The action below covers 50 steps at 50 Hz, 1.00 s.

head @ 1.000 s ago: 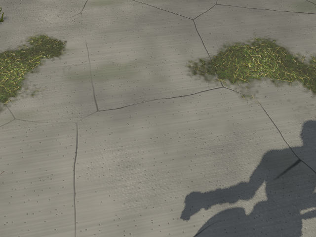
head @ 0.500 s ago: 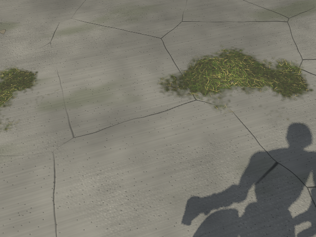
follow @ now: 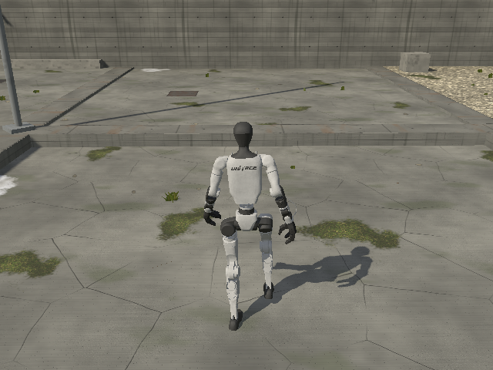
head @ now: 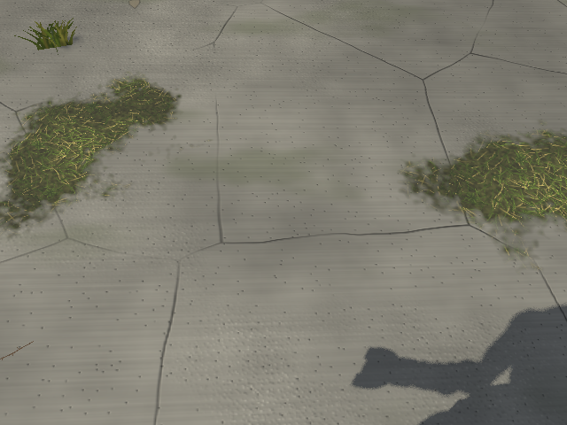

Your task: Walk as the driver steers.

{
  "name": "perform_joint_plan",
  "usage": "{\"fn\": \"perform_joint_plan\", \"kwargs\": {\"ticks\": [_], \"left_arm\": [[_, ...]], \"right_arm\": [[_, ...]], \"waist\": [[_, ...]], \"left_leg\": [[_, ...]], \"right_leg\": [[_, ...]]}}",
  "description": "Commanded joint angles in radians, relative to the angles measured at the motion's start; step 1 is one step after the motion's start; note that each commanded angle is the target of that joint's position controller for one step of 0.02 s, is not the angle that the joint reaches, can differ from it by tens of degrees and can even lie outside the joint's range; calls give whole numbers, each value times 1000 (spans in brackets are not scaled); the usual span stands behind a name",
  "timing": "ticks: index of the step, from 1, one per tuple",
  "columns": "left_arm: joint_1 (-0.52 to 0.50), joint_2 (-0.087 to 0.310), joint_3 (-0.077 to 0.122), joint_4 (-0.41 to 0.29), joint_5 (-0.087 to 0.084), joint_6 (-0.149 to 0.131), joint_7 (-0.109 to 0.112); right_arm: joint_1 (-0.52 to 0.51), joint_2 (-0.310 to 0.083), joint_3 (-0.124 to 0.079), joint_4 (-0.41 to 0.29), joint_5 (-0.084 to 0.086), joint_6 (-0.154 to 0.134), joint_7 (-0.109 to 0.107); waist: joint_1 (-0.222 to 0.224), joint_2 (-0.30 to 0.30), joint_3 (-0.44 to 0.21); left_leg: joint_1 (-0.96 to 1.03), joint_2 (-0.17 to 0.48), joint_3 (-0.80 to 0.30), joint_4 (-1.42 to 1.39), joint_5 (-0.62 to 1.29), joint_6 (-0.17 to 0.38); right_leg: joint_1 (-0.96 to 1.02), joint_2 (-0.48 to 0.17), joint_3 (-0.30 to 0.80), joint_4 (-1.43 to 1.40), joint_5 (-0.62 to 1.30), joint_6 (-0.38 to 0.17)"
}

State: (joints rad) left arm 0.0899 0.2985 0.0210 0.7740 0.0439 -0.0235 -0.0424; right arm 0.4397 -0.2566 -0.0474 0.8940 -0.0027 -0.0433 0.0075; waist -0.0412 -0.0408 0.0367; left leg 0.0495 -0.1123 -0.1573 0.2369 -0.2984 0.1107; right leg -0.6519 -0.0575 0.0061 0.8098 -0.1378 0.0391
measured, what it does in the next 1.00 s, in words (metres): walks ahead, turning left: right foot, then left foot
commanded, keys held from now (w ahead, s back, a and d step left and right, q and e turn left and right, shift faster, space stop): w+q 0.16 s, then w+e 0.08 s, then w+q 0.76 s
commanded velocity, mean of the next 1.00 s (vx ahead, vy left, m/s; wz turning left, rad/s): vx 0.49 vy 0.00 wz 0.50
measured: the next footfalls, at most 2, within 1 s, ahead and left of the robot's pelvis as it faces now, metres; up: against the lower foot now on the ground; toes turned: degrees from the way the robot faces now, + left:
right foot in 0.14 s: +0.28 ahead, -0.10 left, +0.00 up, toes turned +7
left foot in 0.66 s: +0.50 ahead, +0.17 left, +0.00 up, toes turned +22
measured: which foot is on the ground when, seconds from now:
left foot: down 0.00-0.16, up 0.18-0.64, down 0.66-1.00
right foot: up 0.00-0.12, down 0.14-0.68, up 0.70-1.00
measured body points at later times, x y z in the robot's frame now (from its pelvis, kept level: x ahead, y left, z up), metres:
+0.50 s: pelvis +0.29 +0.00 +0.00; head +0.31 +0.00 +0.45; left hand +0.22 +0.26 -0.13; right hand +0.51 -0.20 -0.10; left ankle +0.39 +0.16 -0.69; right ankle +0.24 -0.11 -0.74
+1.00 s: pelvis +0.54 +0.13 +0.00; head +0.56 +0.16 +0.45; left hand +0.57 +0.43 -0.11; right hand +0.68 -0.12 -0.12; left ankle +0.46 +0.15 -0.74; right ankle +0.75 +0.04 -0.68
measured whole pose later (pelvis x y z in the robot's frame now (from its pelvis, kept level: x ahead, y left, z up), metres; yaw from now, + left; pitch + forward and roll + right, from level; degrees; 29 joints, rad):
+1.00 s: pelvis +0.54 +0.13 +0.00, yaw +30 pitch +1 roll +0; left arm 0.11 0.28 0.03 0.74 0.04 -0.01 -0.02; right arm 0.40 -0.27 -0.06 0.85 0.00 -0.04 0.01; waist -0.05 -0.04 0.04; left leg -0.08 -0.15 -0.11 0.29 -0.22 0.12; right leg -0.67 -0.11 0.03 0.83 -0.11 0.05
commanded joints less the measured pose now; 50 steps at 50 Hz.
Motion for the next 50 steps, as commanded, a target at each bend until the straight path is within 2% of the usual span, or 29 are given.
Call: {"fn": "perform_joint_plan", "kwargs": {"ticks": [1, 3, 4, 6, 7, 8, 9, 10, 11, 12, 13, 16, 18, 21, 24, 28, 30, 31, 32, 33, 34, 35, 36, 37, 38, 40, 42, 46, 50], "left_arm": [[-202, 55, -1, -134, -12, -20, -2], [-188, 75, 2, -144, -18, -24, 5], [-130, 92, 7, -131, -19, -27, 11], [109, 149, 33, -60, -25, -35, 36], [257, 179, 46, -33, -14, -46, 54], [371, 255, 66, -37, 20, -52, 71], [302, 276, 72, -36, 11, -39, 64], [221, 186, 60, -41, -7, -35, 53], [174, 107, 43, -38, -15, -40, 45], [156, 73, 34, -25, -11, -44, 41], [157, 65, 30, -10, -10, -51, 44], [195, 68, 30, 26, -19, -81, 34], [214, 79, 34, 42, -24, -92, 32], [231, 78, 35, 59, -22, -92, 31], [251, 84, 36, 74, -26, -90, 32], [318, 113, 45, 106, -25, -77, 42], [330, 132, 48, 117, -21, -62, 50], [334, 145, 51, 121, -18, -53, 53], [334, 150, 50, 119, -20, -42, 56], [330, 138, 44, 101, -19, -40, 58], [348, 44, 22, 26, -34, -47, 42], [280, 95, 38, -9, -22, -52, 40], [184, 110, 41, -30, -19, -55, 37], [177, 84, 29, -33, -26, -65, 36], [185, 76, 29, -23, -21, -62, 37], [230, 68, 28, -12, 5, -26, 33], [218, 56, 28, -22, 9, -2, 26], [56, 48, 27, -79, 4, 4, 24], [-78, 44, 20, -123, -3, -4, 19]], "right_arm": [[55, -185, -45, -28, -3, -11, -13], [34, -198, -48, -30, -4, -14, -20], [-3, -206, -50, -39, -5, -16, -23], [-48, -228, -55, -49, -8, -21, -16], [-64, -210, -51, -58, -2, -27, -8], [-7, -96, -24, -92, 17, -34, -5], [72, -97, -19, -106, 15, -26, -4], [47, -145, -25, -69, -18, -17, -7], [-17, -141, -22, -65, -27, -16, 2], [-60, -123, -18, -77, -29, -16, 10], [-73, -113, -16, -84, -34, -10, 16], [-88, -95, -8, -85, -38, 13, 28], [-171, -90, -2, -118, -39, 19, 37], [-292, -74, 11, -165, -34, 16, 53], [-390, -51, 26, -200, -27, 11, 67], [-472, -66, 25, -240, -35, 13, 70], [-456, -77, 18, -244, -43, 14, 64], [-400, -87, 11, -230, -46, 12, 59], [-273, -104, -3, -192, -51, 6, 52], [-95, -158, -29, -138, -62, 1, 39], [-16, -276, -65, -141, -59, 6, 20], [-8, -296, -70, -154, -21, 16, 18], [-34, -272, -69, -133, -9, 21, 10], [-79, -219, -58, -129, -6, 19, 2], [-124, -185, -49, -133, -8, 15, 0], [-180, -150, -37, -145, -2, 4, 0], [-157, -158, -41, -137, 1, -10, 5], [-80, -174, -50, -115, -1, -13, 3], [-4, -177, -54, -95, -2, -15, -1]], "waist": [[-39, 130, 62], [-18, 136, 51], [17, 137, 31], [118, 119, -98], [190, 90, -185], [186, -97, -336], [102, -273, -396], [77, -110, -235], [77, -11, -122], [63, 10, -60], [44, -21, -35], [27, -36, -22], [35, -34, 3], [51, -26, 27], [71, -29, 31], [96, -28, 46], [83, -34, 26], [57, -42, -15], [2, -27, -86], [-70, 17, -189], [-68, 236, -317], [-75, 230, -375], [-71, 129, -237], [-33, 91, -129], [12, 54, -74], [71, 75, -65], [78, 75, -67], [32, 80, -5], [-22, 94, 6]], "left_leg": [[-69, 221, -153, -12, 599, 97], [-61, 242, -180, 7, 662, 73], [-79, 239, -176, 42, 729, 50], [-98, 194, -152, 301, 931, 6], [-212, 142, -127, 521, 783, -11], [-403, 48, -42, 842, 288, -29], [-572, -40, 15, 1028, -224, -33], [-620, 39, 4, 1076, -141, -24], [-609, 71, 21, 1044, -64, -24], [-597, 94, 33, 992, -41, -24], [-585, 117, 33, 951, -40, -28], [-575, 134, 54, 888, -22, -40], [-644, 156, 63, 829, 45, -53], [-686, 177, 97, 687, 172, -73], [-617, 174, 165, 515, 279, -71], [-607, 156, 225, 402, 219, -34], [-562, 111, 261, 361, 117, 0], [-486, 72, 279, 340, 70, 22], [-333, 28, 289, 287, 74, 48], [-85, 67, 195, 264, 54, 92], [228, 370, -273, 220, -73, 208], [296, 485, -628, 76, 77, 279], [227, 432, -435, 86, 180, 253], [81, 394, -310, 79, 299, 222], [-32, 338, -230, 60, 368, 181], [-165, 270, -144, 27, 442, 159], [-203, 243, -123, 3, 460, 171], [-207, 223, -141, -46, 354, 159], [-126, 218, -162, -16, 373, 137]], "right_leg": [[4, 58, -51, -137, 88, -8], [97, 70, -34, -209, 103, -38], [200, 85, -30, -247, 84, -56], [495, 123, -34, -284, 11, -93], [718, 34, 37, -316, -11, -118], [948, -253, 375, -372, -285, -174], [956, -389, 816, -530, -318, -272], [801, -341, 743, -551, -405, -284], [667, -287, 579, -559, -362, -280], [577, -231, 466, -579, -257, -264], [527, -203, 376, -593, -164, -252], [482, -188, 234, -630, 43, -248], [491, -196, 167, -678, 58, -251], [502, -172, 45, -709, 101, -231], [498, -145, -66, -693, 186, -199], [622, -188, -105, -637, 276, -176], [697, -200, -141, -523, 526, -161], [719, -198, -166, -403, 691, -153], [691, -183, -202, -217, 757, -137], [539, -161, -215, 31, 604, -109], [156, -50, -238, 404, 22, -52], [-36, 75, -64, 579, -403, -35], [-125, 8, 18, 582, -305, -46], [-97, -29, 12, 500, -224, -50], [-36, -54, 15, 415, -203, -48], [78, -67, 15, 338, -199, -25], [84, -57, -1, 292, -167, -7], [-12, -53, -6, 123, -18, 20], [-38, -21, 4, -47, 96, 16]]}}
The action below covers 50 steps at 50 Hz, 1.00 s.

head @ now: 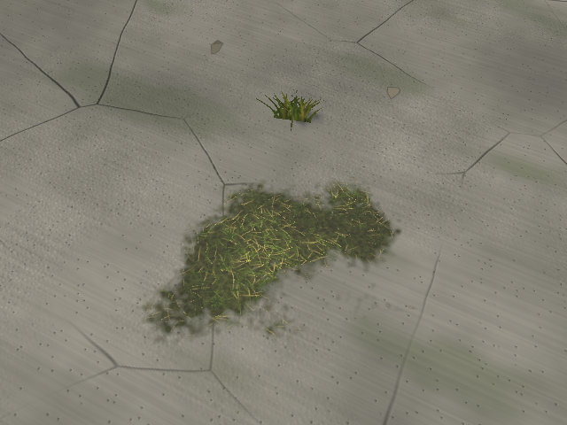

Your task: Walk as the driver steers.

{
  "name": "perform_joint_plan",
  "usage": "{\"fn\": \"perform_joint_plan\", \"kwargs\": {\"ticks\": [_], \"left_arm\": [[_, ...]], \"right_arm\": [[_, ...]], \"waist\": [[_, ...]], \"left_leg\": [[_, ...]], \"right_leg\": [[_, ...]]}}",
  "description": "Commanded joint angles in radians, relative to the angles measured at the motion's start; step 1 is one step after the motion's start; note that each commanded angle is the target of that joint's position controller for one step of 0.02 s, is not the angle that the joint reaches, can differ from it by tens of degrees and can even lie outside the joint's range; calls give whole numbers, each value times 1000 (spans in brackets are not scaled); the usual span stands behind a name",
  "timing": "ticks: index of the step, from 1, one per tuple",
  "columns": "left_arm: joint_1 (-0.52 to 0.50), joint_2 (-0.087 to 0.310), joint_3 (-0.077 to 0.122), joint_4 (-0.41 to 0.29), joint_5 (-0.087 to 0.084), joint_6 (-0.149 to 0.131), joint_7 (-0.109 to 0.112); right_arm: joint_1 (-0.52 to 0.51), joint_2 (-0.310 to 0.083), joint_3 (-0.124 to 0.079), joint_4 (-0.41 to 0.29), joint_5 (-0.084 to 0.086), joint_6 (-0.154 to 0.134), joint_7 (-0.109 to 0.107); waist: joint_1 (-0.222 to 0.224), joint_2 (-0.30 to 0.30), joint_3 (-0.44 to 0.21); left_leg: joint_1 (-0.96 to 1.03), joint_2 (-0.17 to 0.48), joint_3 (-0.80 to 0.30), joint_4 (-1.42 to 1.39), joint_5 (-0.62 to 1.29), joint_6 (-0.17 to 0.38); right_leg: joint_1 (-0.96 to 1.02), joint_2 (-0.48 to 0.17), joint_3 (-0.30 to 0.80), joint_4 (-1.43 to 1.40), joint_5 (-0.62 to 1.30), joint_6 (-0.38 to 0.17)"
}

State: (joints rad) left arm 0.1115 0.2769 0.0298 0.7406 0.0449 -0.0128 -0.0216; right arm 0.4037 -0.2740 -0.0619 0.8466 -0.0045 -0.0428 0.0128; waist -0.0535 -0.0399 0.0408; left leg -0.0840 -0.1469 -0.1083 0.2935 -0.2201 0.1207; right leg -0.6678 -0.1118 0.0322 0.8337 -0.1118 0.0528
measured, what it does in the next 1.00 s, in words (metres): walks ahead, turning left: right foot, then left foot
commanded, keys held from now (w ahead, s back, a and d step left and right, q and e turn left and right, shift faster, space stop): w+q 1.00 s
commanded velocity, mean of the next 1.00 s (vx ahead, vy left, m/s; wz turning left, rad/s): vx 0.50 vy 0.00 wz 0.60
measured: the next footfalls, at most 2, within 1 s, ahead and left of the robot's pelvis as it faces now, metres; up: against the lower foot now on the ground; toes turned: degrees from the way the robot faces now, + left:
right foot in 0.18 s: +0.29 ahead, -0.13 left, +0.00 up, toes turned +8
left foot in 0.70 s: +0.49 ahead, +0.15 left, +0.00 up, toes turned +28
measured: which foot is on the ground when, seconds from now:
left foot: down 0.00-0.20, up 0.22-0.68, down 0.70-1.00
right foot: up 0.00-0.16, down 0.18-0.72, up 0.74-1.00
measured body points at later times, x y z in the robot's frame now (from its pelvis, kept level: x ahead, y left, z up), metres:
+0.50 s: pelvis +0.28 -0.03 +0.00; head +0.31 -0.04 +0.45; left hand +0.21 +0.24 -0.12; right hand +0.51 -0.24 -0.11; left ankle +0.33 +0.12 -0.67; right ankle +0.25 -0.14 -0.74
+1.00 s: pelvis +0.51 +0.11 +0.00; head +0.53 +0.14 +0.45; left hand +0.50 +0.41 -0.11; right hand +0.69 -0.11 -0.12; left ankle +0.46 +0.13 -0.74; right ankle +0.70 +0.02 -0.67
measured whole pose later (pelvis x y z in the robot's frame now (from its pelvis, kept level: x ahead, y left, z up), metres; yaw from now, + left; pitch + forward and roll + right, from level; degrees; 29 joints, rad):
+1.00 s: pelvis +0.51 +0.11 +0.00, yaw +35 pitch +1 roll +0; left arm 0.15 0.28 0.04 0.71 0.05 -0.01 -0.02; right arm 0.37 -0.28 -0.06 0.82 0.00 -0.04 0.01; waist -0.04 -0.04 0.05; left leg -0.12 -0.16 -0.08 0.31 -0.20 0.14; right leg -0.66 -0.13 0.03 0.94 -0.19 0.06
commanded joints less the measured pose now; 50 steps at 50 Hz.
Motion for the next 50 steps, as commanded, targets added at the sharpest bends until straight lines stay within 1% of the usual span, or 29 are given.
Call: {"fn": "perform_joint_plan", "kwargs": {"ticks": [1, 3, 5, 7, 8, 9, 10, 11, 12, 13, 14, 16, 19, 22, 26, 30, 32, 34, 35, 36, 37, 38, 39, 40, 41, 42, 44, 46, 50], "left_arm": [[-130, 65, 9, -101, -7, -18, -3], [-175, 71, 6, -123, -13, -26, -6], [-161, 87, 9, -130, -17, -34, -4], [-43, 115, 20, -100, -21, -43, 6], [80, 137, 32, -62, -19, -52, 18], [219, 185, 47, -39, -5, -65, 32], [327, 263, 62, -48, 19, -66, 49], [268, 293, 74, -47, 5, -49, 46], [183, 186, 55, -66, -4, -42, 41], [136, 112, 37, -68, -13, -43, 36], [117, 85, 29, -61, -9, -46, 34], [145, 81, 27, -30, -15, -63, 34], [187, 89, 34, -1, -29, -90, 21], [217, 86, 36, 23, -29, -90, 20], [244, 93, 38, 49, -29, -86, 21], [304, 127, 46, 84, -28, -72, 32], [316, 151, 49, 98, -25, -58, 40], [321, 181, 54, 104, -25, -40, 46], [308, 182, 51, 93, -27, -33, 46], [330, 122, 35, 46, -33, -37, 37], [287, 90, 34, -30, -29, -42, 23], [166, 150, 44, -54, -18, -47, 21], [146, 116, 31, -61, -32, -59, 18], [170, 106, 28, -42, -31, -63, 19], [179, 104, 29, -40, -14, -50, 19], [215, 100, 28, -26, 1, -31, 16], [220, 87, 28, -27, 8, -5, 8], [162, 74, 26, -46, 4, 3, 4], [-11, 73, 24, -98, 0, 2, 4]], "right_arm": [[49, -162, -40, -44, -2, -15, -9], [71, -169, -42, -41, -8, -13, -15], [56, -182, -46, -47, -12, -12, -23], [-2, -200, -50, -62, -15, -13, -24], [-21, -204, -50, -64, -12, -17, -18], [-21, -169, -40, -71, -3, -24, -8], [32, -63, -14, -104, 17, -30, -8], [97, -93, -16, -125, 7, -24, -9], [60, -142, -23, -86, -17, -5, -16], [-10, -140, -23, -86, -23, 0, -3], [-35, -119, -21, -89, -22, 6, 6], [-47, -100, -17, -91, -36, 27, 23], [-112, -80, -11, -123, -33, 41, 40], [-216, -66, -2, -162, -34, 42, 51], [-359, -29, 20, -208, -29, 33, 68], [-447, -34, 25, -244, -37, 33, 75], [-428, -47, 19, -244, -44, 34, 66], [-285, -78, 0, -205, -49, 27, 52], [-119, -108, -19, -150, -56, 19, 39], [-4, -208, -51, -130, -63, 22, 21], [-43, -287, -70, -157, -24, 33, 13], [-11, -261, -68, -153, -11, 42, 2], [-50, -217, -58, -131, -5, 39, -8], [-88, -168, -44, -123, -4, 31, -11], [-123, -145, -35, -122, -1, 22, -14], [-154, -127, -28, -130, -1, 14, -13], [-137, -131, -28, -122, 3, -5, -6], [-103, -152, -35, -110, 0, -10, -3], [-12, -152, -37, -82, 1, -12, -3]], "waist": [[-20, 95, 4], [-34, 101, 7], [-15, 113, 6], [47, 124, -21], [107, 91, -79], [169, 20, -181], [172, -138, -322], [98, -304, -355], [75, -97, -189], [78, 2, -87], [63, 1, -43], [51, -60, -19], [47, -56, -24], [60, -47, -3], [89, -47, 25], [108, -43, 45], [89, -56, 17], [24, -62, -79], [-52, -21, -171], [-80, 120, -292], [-30, 278, -363], [-82, 119, -292], [-41, 85, -167], [13, 39, -83], [54, 37, -51], [82, 45, -57], [93, 57, -68], [80, 61, -44], [19, 83, 4]], "left_leg": [[26, 255, -218, -57, 321, 124], [55, 265, -238, -23, 380, 115], [57, 278, -269, 14, 415, 89], [-4, 266, -274, 95, 516, 46], [-36, 220, -248, 235, 579, 23], [-129, 147, -187, 467, 475, -3], [-333, 47, -78, 767, -17, -29], [-522, -2, -21, 914, -336, -37], [-570, 90, -32, 979, -244, -34], [-549, 121, -12, 948, -162, -39], [-520, 150, -1, 904, -124, -47], [-487, 175, 21, 873, -98, -60], [-546, 185, 31, 857, -36, -68], [-621, 198, 56, 776, 56, -83], [-565, 197, 133, 523, 197, -79], [-519, 180, 202, 372, 132, -36], [-444, 128, 239, 331, 31, 1], [-263, 53, 252, 284, -52, 51], [-37, 37, 222, 211, -20, 85], [270, 264, -96, 176, -194, 162], [434, 497, -629, 40, -126, 282], [400, 474, -545, 12, 36, 274], [276, 450, -398, 12, 160, 253], [131, 393, -304, -3, 286, 206], [40, 340, -242, -14, 350, 179], [-15, 306, -200, -29, 376, 168], [-62, 274, -177, -51, 402, 173], [-93, 254, -176, -82, 330, 166], [-40, 242, -209, -97, 273, 139]], "right_leg": [[-20, 44, -22, -105, 78, -1], [6, 67, -22, -166, 74, -12], [89, 82, -8, -233, 46, -31], [301, 119, -17, -291, -31, -59], [469, 138, -33, -344, -38, -78], [687, 34, 61, -380, -106, -113], [925, -248, 397, -433, -320, -169], [932, -353, 793, -575, -386, -255], [788, -317, 675, -578, -478, -248], [664, -258, 501, -589, -401, -231], [590, -207, 363, -610, -266, -206], [530, -154, 198, -630, -58, -188], [559, -157, 83, -650, 143, -203], [588, -144, -25, -667, 231, -204], [589, -110, -150, -669, 264, -180], [686, -149, -200, -629, 374, -166], [741, -158, -239, -520, 644, -153], [749, -161, -267, -265, 846, -148], [643, -143, -287, -36, 736, -126], [342, -93, -291, 288, 294, -84], [-1, 115, -180, 594, -434, -30], [-108, 76, -30, 611, -360, -35], [-108, 28, -18, 542, -273, -44], [-38, -4, -18, 429, -243, -46], [24, -20, -9, 366, -245, -38], [83, -23, -9, 333, -241, -29], [106, -13, -26, 284, -217, -12], [74, -8, -35, 212, -142, 1], [-24, 4, -26, 36, 10, 11]]}}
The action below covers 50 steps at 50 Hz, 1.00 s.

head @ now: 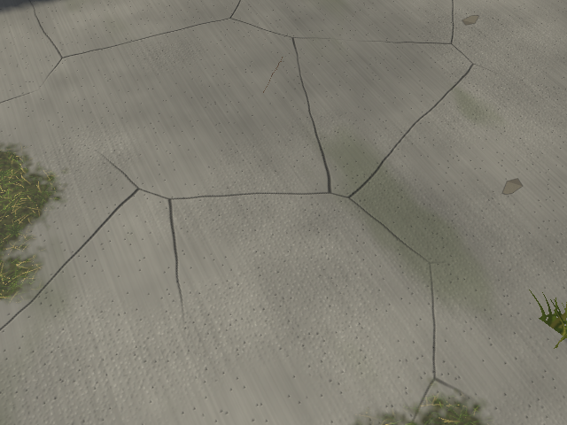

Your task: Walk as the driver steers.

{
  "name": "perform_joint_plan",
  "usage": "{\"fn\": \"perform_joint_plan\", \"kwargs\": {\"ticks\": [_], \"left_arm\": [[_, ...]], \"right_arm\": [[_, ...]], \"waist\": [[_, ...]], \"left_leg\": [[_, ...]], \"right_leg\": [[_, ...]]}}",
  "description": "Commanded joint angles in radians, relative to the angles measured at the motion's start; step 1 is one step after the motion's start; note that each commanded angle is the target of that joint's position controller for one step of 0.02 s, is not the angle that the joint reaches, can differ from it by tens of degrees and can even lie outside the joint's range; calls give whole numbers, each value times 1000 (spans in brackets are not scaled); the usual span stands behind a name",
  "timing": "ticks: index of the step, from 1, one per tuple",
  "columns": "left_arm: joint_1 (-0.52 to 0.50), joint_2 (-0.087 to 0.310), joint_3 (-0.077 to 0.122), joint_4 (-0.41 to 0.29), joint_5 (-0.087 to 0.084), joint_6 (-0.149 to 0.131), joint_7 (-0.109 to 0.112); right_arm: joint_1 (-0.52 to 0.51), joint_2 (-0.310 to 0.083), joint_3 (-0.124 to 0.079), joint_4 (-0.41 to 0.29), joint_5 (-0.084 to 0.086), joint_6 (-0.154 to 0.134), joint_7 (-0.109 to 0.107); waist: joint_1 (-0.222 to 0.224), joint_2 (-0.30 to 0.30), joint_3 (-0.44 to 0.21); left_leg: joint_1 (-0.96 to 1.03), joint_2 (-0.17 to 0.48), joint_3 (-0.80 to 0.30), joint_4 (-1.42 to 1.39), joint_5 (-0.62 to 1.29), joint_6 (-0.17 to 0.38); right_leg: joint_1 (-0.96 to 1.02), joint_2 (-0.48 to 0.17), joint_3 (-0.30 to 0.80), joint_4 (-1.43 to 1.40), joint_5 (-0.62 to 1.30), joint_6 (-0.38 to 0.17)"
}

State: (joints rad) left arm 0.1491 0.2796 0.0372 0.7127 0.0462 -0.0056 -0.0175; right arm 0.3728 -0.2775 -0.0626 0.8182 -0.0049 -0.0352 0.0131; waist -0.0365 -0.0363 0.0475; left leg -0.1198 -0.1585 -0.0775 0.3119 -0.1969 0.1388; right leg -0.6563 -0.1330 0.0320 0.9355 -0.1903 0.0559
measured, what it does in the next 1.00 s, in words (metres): walks ahead: right foot, then left foot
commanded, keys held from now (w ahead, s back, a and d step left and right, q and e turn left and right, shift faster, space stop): w+q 0.16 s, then w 0.12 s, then w+e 0.08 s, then e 0.64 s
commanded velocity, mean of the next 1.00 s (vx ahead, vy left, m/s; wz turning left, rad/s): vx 0.29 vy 0.00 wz -0.06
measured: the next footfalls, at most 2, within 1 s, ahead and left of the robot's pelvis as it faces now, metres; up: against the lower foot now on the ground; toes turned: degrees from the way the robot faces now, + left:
right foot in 0.24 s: +0.33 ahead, -0.12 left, +0.00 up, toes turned +9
left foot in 0.68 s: +0.47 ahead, +0.08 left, +0.00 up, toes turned -1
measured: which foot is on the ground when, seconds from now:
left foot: down 0.00-0.26, up 0.28-0.66, down 0.68-1.00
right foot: up 0.00-0.22, down 0.24-0.68, up 0.70-1.00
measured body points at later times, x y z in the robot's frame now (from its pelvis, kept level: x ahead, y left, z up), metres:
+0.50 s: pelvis +0.28 -0.04 +0.00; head +0.31 -0.05 +0.45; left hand +0.26 +0.23 -0.12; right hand +0.45 -0.28 -0.12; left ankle +0.30 +0.09 -0.68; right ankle +0.29 -0.13 -0.74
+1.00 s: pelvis +0.35 -0.01 -0.01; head +0.38 +0.00 +0.44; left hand +0.51 +0.25 -0.13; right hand +0.43 -0.29 -0.12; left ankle +0.43 +0.08 -0.74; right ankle +0.33 -0.12 -0.70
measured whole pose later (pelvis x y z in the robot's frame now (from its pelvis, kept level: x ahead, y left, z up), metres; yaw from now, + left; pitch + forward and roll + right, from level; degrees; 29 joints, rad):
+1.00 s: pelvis +0.35 -0.01 -0.01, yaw -10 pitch +0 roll +0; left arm 0.20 0.30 0.07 0.75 0.01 0.09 -0.03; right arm 0.19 -0.25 -0.03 0.77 -0.03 0.00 -0.04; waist 0.00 -0.02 0.06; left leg -0.30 0.04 0.14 0.44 -0.14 0.05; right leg -0.42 0.00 -0.01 0.92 -0.43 0.02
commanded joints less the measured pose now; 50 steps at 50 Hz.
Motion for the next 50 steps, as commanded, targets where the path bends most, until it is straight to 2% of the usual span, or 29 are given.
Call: {"fn": "perform_joint_plan", "kwargs": {"ticks": [1, 5, 7, 9, 10, 11, 12, 13, 14, 15, 16, 17, 18, 20, 21, 23, 26, 30, 33, 34, 35, 36, 37, 38, 39, 40, 42, 47, 50], "left_arm": [[-79, 70, 16, -79, -3, -7, -1], [-200, 67, 7, -122, -11, -21, -8], [-228, 74, 5, -141, -16, -30, -9], [-160, 90, 9, -127, -19, -37, -5], [-83, 105, 16, -101, -19, -42, 3], [38, 124, 28, -60, -16, -50, 14], [174, 160, 41, -31, -5, -63, 27], [304, 238, 57, -31, 18, -67, 41], [277, 275, 71, -8, 2, -52, 33], [189, 180, 55, -20, -17, -46, 23], [136, 114, 40, -22, -26, -49, 16], [111, 83, 31, -10, -21, -52, 12], [118, 79, 27, 10, -24, -58, 11], [147, 80, 24, 42, -36, -76, 2], [168, 82, 23, 58, -41, -85, -1], [183, 100, 27, 82, -43, -86, -1], [191, 119, 34, 95, -45, -63, 5], [228, 135, 46, 102, -44, -32, 12], [186, 146, 57, 81, -51, -16, 24], [197, 110, 51, 62, -58, -22, 22], [267, 37, 35, 35, -60, -23, 26], [356, 76, 46, 50, -57, 2, 41], [335, 116, 56, 75, -33, 21, 43], [271, 110, 60, 75, -23, 33, 35], [241, 97, 61, 66, -25, 44, 28], [224, 92, 61, 59, -23, 56, 21], [229, 83, 61, 57, -29, 72, 13], [133, 63, 48, 9, -30, 94, -7], [88, 65, 39, -21, -35, 96, -19]], "right_arm": [[40, -150, -38, -47, 2, -20, -5], [113, -158, -40, -27, -6, -20, -15], [122, -168, -42, -26, -10, -19, -23], [81, -181, -44, -32, -12, -19, -30], [55, -186, -43, -34, -12, -22, -29], [46, -185, -41, -28, -9, -27, -23], [47, -160, -32, -27, -3, -36, -16], [101, -68, -9, -54, 14, -43, -14], [188, -80, -11, -55, 11, -40, -14], [146, -120, -14, -21, -21, -28, -19], [53, -116, -11, -31, -30, -27, -9], [4, -102, -7, -46, -32, -26, -1], [-21, -95, -4, -60, -42, -22, 7], [-13, -73, 5, -51, -50, -11, 9], [-19, -61, 10, -53, -50, -11, 8], [-62, -37, 24, -65, -43, -12, 6], [-162, -22, 41, -88, -27, -5, 1], [-233, -50, 42, -103, -15, 1, -17], [-165, -72, 34, -85, -20, -22, -35], [-123, -124, 21, -83, -33, -36, -47], [-81, -197, 10, -98, -34, -33, -55], [-54, -195, -3, -90, -1, -5, -50], [-92, -130, 9, -108, 7, 7, -49], [-156, -73, 26, -119, 1, 9, -53], [-206, -54, 33, -127, -10, 15, -58], [-222, -61, 31, -127, -14, 15, -64], [-212, -69, 25, -121, -20, 13, -63], [-195, -89, 10, -110, -26, 18, -56], [-189, -121, -5, -106, -33, 27, -44]], "waist": [[-11, 83, -4], [-56, 91, 2], [-58, 102, 4], [-14, 118, -5], [20, 122, -30], [77, 92, -89], [142, 47, -177], [158, -99, -328], [87, -296, -366], [60, -99, -191], [63, 0, -87], [46, 18, -39], [30, -24, -23], [13, -51, -34], [8, -45, -50], [4, -47, -66], [25, -87, -83], [54, -91, -96], [5, -53, -78], [4, 38, -125], [30, 228, -215], [26, 304, -315], [37, 166, -240], [46, 120, -153], [65, 130, -110], [72, 169, -89], [75, 171, -108], [52, 185, -107], [34, 204, -108]], "left_leg": [[21, 254, -246, -106, 261, 115], [111, 263, -278, -44, 373, 105], [133, 276, -304, -9, 428, 91], [106, 283, -311, 27, 478, 55], [74, 274, -298, 82, 582, 32], [56, 236, -263, 218, 672, 9], [-35, 178, -212, 425, 575, -14], [-220, 90, -121, 736, 172, -45], [-413, -14, -66, 905, -321, -63], [-481, 62, -97, 973, -250, -59], [-476, 90, -81, 948, -182, -61], [-465, 123, -61, 890, -149, -63], [-453, 154, -38, 837, -139, -71], [-401, 157, 15, 794, -141, -103], [-397, 156, 31, 763, -140, -119], [-386, 152, 58, 650, -106, -149], [-307, 129, 87, 470, -1, -165], [-239, 106, 71, 339, 64, -153], [-85, 129, 35, 119, 170, -122], [42, 264, -71, 89, 326, -88], [195, 524, -273, 132, 750, -10], [200, 634, -409, 113, 789, 132], [132, 581, -366, 70, 610, 140], [49, 510, -268, 37, 482, 108], [-15, 459, -186, 4, 423, 77], [-57, 426, -121, -12, 419, 68], [-83, 403, -47, -9, 450, 73], [-84, 426, 13, -32, 216, 81], [-114, 440, 42, -21, 119, 70]], "right_leg": [[-45, 34, -22, -102, 117, 6], [-51, 79, -22, -233, 149, -9], [-6, 101, -17, -294, 132, -24], [140, 122, -16, -370, 93, -51], [271, 148, -32, -392, 56, -72], [433, 170, -53, -440, 56, -95], [645, 90, 13, -466, 36, -131], [883, -175, 352, -501, -167, -200], [920, -303, 775, -657, -175, -299], [775, -265, 706, -670, -276, -303], [654, -210, 552, -678, -229, -296], [580, -153, 435, -695, -126, -274], [543, -112, 362, -703, -6, -265], [517, -78, 269, -680, 446, -278], [528, -71, 229, -660, 655, -288], [524, -44, 160, -643, 846, -287], [481, 12, 106, -613, 847, -246], [483, 13, 173, -543, 698, -208], [435, 36, 249, -430, 467, -163], [371, 90, 225, -302, 299, -127], [254, 200, 102, -77, -228, -98], [195, 258, 2, 112, -541, -93], [152, 207, 21, 213, -482, -86], [139, 180, 25, 230, -401, -73], [149, 160, 23, 220, -348, -52], [164, 150, 14, 219, -304, -35], [202, 161, -9, 232, -263, -16], [221, 131, -35, 47, -231, -20], [310, 131, -75, -99, -248, -45]]}}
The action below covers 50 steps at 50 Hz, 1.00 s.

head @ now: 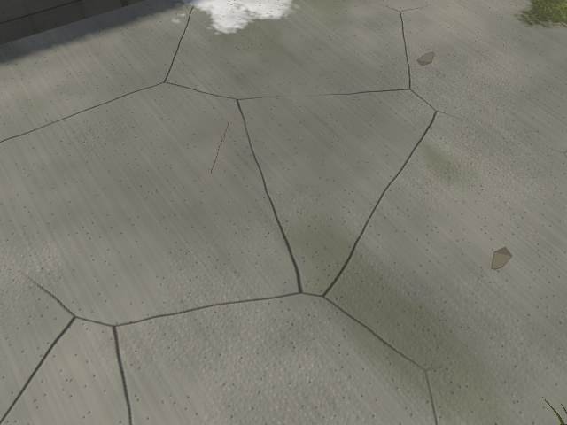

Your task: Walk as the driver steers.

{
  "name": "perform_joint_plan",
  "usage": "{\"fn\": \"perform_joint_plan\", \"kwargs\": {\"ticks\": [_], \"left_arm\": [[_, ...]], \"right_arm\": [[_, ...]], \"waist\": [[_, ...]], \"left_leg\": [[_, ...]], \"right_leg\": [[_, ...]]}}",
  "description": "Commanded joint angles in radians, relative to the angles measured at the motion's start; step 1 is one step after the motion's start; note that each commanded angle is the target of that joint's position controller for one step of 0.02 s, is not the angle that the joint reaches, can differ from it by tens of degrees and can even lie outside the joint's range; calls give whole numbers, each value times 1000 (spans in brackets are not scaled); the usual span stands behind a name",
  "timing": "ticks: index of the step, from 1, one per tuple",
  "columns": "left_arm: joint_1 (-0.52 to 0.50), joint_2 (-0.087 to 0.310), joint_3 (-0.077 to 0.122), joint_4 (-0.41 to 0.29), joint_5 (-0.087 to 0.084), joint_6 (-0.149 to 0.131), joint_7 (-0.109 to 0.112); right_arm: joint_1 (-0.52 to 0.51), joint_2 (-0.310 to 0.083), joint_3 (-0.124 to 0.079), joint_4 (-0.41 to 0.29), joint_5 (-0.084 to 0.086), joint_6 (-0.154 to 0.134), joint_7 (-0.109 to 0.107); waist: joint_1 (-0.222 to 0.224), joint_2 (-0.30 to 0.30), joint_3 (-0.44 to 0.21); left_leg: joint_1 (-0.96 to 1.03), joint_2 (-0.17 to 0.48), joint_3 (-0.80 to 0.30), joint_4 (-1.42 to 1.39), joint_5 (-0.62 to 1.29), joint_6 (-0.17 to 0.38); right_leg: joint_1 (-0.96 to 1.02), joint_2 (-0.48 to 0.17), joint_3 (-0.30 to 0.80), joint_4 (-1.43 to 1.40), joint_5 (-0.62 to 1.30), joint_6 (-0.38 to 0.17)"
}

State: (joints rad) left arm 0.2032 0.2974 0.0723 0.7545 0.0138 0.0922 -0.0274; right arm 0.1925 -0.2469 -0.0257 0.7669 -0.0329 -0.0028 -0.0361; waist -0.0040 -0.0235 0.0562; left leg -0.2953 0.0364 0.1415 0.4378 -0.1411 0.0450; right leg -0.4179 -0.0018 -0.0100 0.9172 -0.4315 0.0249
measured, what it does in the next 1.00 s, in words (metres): walks ahead: right foot, then left foot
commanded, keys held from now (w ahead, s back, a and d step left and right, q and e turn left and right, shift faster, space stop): e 0.32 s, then q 0.16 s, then w+q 0.52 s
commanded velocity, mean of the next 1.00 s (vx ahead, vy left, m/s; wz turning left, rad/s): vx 0.16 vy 0.00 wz -0.04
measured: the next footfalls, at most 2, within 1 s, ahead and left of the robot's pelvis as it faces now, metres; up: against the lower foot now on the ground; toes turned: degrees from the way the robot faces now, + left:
right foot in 0.12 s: +0.02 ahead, -0.11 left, +0.00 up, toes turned -6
left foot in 0.56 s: +0.05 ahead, +0.08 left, +0.00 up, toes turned -14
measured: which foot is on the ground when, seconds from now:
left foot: down 0.00-0.10, up 0.12-0.54, down 0.56-0.90, up 0.92-1.00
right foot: up 0.00-0.10, down 0.12-0.56, up 0.58-0.88, down 0.90-1.00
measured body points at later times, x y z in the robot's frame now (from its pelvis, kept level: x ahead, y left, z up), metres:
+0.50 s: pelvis -0.01 -0.03 +0.00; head +0.01 -0.04 +0.45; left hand +0.17 +0.21 -0.11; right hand +0.03 -0.31 -0.13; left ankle +0.02 +0.10 -0.72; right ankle -0.02 -0.11 -0.74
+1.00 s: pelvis +0.11 -0.07 +0.00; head +0.12 -0.08 +0.45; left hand +0.24 +0.20 -0.09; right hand +0.16 -0.35 -0.13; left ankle +0.03 +0.06 -0.68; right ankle +0.12 -0.16 -0.74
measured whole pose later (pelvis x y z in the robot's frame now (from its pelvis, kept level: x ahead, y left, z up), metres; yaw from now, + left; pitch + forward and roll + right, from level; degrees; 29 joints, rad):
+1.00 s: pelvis +0.11 -0.07 +0.00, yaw +2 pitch +1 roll +1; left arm 0.22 0.28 0.03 0.73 0.04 -0.06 0.02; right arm 0.34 -0.30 -0.09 0.85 -0.02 -0.01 0.02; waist -0.03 0.02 -0.01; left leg -0.34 -0.07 -0.11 0.94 -0.41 0.07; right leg -0.25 0.02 -0.02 0.46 -0.24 -0.04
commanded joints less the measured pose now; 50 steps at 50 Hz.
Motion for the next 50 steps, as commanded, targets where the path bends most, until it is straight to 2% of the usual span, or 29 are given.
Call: {"fn": "perform_joint_plan", "kwargs": {"ticks": [1, 4, 5, 6, 7, 8, 9, 10, 12, 14, 17, 24, 26, 27, 28, 29, 30, 31, 33, 37, 41, 43, 44, 45, 46, 47, 48, 49, 50], "left_arm": [[27, 53, 4, -71, -5, -4, -10], [71, 51, 2, -72, -5, -19, -13], [100, 71, 7, -61, 0, -29, -9], [103, 147, 21, -70, 11, -42, 3], [98, 296, 57, -101, 13, -43, 8], [137, 253, 56, -82, 19, -41, 22], [76, 197, 38, -86, 9, -41, 30], [2, 166, 30, -99, 5, -39, 32], [-34, 130, 21, -118, -5, -46, 32], [10, 134, 24, -111, -13, -52, 26], [56, 136, 28, -99, -8, -56, 31], [36, 70, -18, -59, 22, -68, 44], [36, 113, -11, -41, 11, -63, 48], [43, 111, -12, -37, 11, -63, 50], [17, 86, -19, -52, 17, -66, 49], [-44, 63, -28, -92, 13, -72, 44], [-100, 82, -23, -112, 27, -82, 43], [-128, 105, -14, -121, 27, -95, 38], [-94, 97, -11, -105, 20, -117, 21], [-120, 46, -22, -101, 20, -131, -3], [-167, 41, -27, -127, 6, -131, 4], [-69, 44, -24, -100, -2, -139, 19], [8, 64, -15, -74, 3, -147, 32], [116, 124, 1, -53, 13, -158, 47], [224, 257, 29, -52, 37, -159, 60], [205, 280, 39, -35, 38, -149, 61], [135, 193, 18, -51, 31, -149, 55], [89, 128, 2, -57, 20, -155, 48], [71, 96, -8, -60, 21, -162, 47]], "right_arm": [[-2, -164, -47, -52, -6, -2, 8], [-7, -194, -62, -47, 7, 12, 12], [23, -185, -65, -36, 7, 19, 13], [64, -127, -56, -41, 1, 28, 21], [-13, -98, -44, -111, 3, 43, 3], [-72, -127, -48, -116, -2, 53, 0], [-41, -120, -49, -101, 16, 54, 8], [-8, -127, -53, -79, 22, 45, 14], [38, -148, -62, -49, -2, 37, 23], [30, -133, -60, -55, 5, 39, 28], [7, -116, -51, -66, 14, 47, 24], [24, -78, -24, -24, 30, 54, 19], [69, -78, -21, -4, 20, 40, 21], [65, -92, -22, -1, 10, 29, 20], [92, -116, -23, 1, -1, 16, 20], [118, -205, -46, 8, 8, 12, 22], [197, -242, -65, 40, 16, 10, 36], [218, -214, -62, 52, 6, 4, 42], [167, -186, -61, 46, 12, -7, 41], [164, -169, -72, 55, 22, -23, 37], [184, -192, -93, 55, 16, -23, 42], [124, -200, -99, 33, 18, -23, 45], [113, -186, -97, 27, 20, -26, 44], [103, -146, -86, 14, 24, -36, 44], [84, -44, -58, -40, 45, -46, 48], [104, -99, -63, -41, 19, -37, 46], [102, -136, -71, -23, 5, -31, 52], [94, -130, -72, -7, 2, -30, 67], [95, -116, -70, 1, 2, -27, 78]], "waist": [[-2, 193, -120], [34, 159, -127], [42, 89, -113], [30, -158, -68], [51, -300, 12], [77, -175, 14], [25, -133, 14], [-12, -107, 15], [-18, -113, -56], [-5, -67, -97], [20, -84, -97], [35, -102, -93], [3, -77, -92], [3, -46, -65], [-10, 23, -33], [-20, 161, 14], [-65, 232, 74], [-73, 209, 111], [-30, 172, 77], [-36, 152, 3], [-54, 166, -10], [11, 145, -25], [51, 105, -42], [101, 22, -92], [146, -244, -193], [95, -231, -130], [52, -101, -24], [29, -43, 28], [19, -57, 26]], "left_leg": [[63, 255, -175, -134, 60, 161], [20, 253, -126, -38, 42, 103], [-44, 225, -82, 46, -35, 41], [-194, 120, 23, 287, -259, -45], [-378, -50, -28, 429, -487, -92], [-336, -13, -148, 578, -445, -85], [-321, -6, -177, 604, -352, -79], [-306, -4, -185, 589, -268, -73], [-285, -24, -168, 632, -211, -75], [-286, -32, -172, 631, -209, -85], [-311, -31, -174, 538, -217, -93], [33, -44, -143, 188, -244, -50], [162, -81, -109, 23, -169, -21], [206, -77, -139, -15, -198, 2], [233, 9, -276, -71, -321, 41], [220, 130, -531, -182, -537, 132], [185, 258, -740, -300, -620, 212], [177, 282, -794, -327, -592, 244], [186, 214, -693, -315, -485, 216], [202, 98, -540, -270, -249, 189], [135, 90, -559, -215, -244, 182], [0, 62, -558, -155, -231, 141], [-95, 23, -542, -81, -234, 111], [-216, -36, -481, 65, -297, 73], [-371, -169, -301, 393, -424, 25], [-436, -129, -256, 569, -426, 28], [-439, -67, -276, 641, -338, 42], [-423, -37, -267, 635, -257, 38], [-399, -19, -252, 624, -198, 28]], "right_leg": [[93, 3, -46, -118, -14, -23], [229, 26, -81, -347, 80, -65], [298, 23, -27, -474, 141, -83], [331, -177, 277, -666, 117, -126], [219, -403, 598, -712, 312, -262], [186, -368, 524, -686, 381, -307], [172, -294, 420, -665, 370, -288], [177, -219, 348, -657, 346, -245], [250, -162, 294, -614, 522, -231], [306, -163, 301, -590, 601, -239], [373, -171, 333, -584, 570, -251], [242, -173, 282, -582, 528, -227], [176, -151, 287, -584, 169, -202], [112, -131, 295, -580, -36, -182], [27, -92, 268, -507, -161, -160], [-114, 35, 123, -369, -146, -116], [-177, 89, -2, -227, -69, -88], [-216, 54, 41, -120, -67, -80], [-199, 23, 62, -62, 4, -57], [-129, 32, 13, -139, 97, -13], [-19, 42, 5, -304, 100, -1], [209, 56, 1, -447, 189, -9], [364, 58, 9, -495, 214, -14], [538, -53, 111, -535, 131, -35], [671, -347, 511, -708, -278, -107], [536, -442, 740, -790, -438, -173], [442, -401, 654, -779, -410, -182], [382, -341, 507, -776, -254, -167], [372, -290, 385, -781, -102, -147]]}}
